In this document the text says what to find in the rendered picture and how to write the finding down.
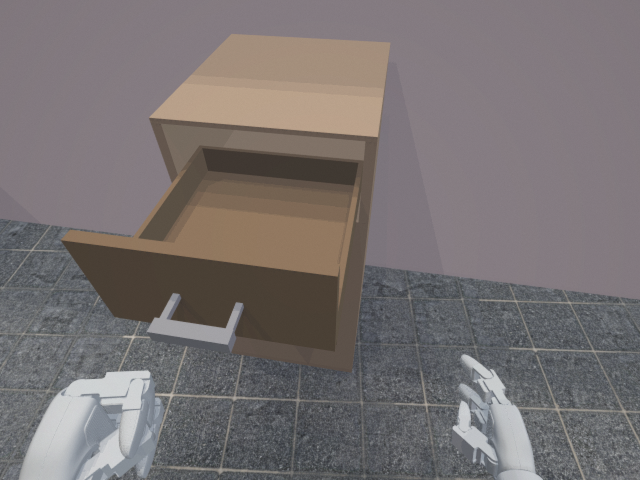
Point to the robot right hand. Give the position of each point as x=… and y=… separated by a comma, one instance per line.
x=499, y=424

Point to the drawer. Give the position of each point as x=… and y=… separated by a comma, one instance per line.
x=273, y=231

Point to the cabinet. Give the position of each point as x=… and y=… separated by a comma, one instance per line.
x=305, y=96

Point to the robot left hand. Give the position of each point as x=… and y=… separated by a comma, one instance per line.
x=115, y=414

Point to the handle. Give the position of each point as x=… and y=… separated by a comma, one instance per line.
x=194, y=335

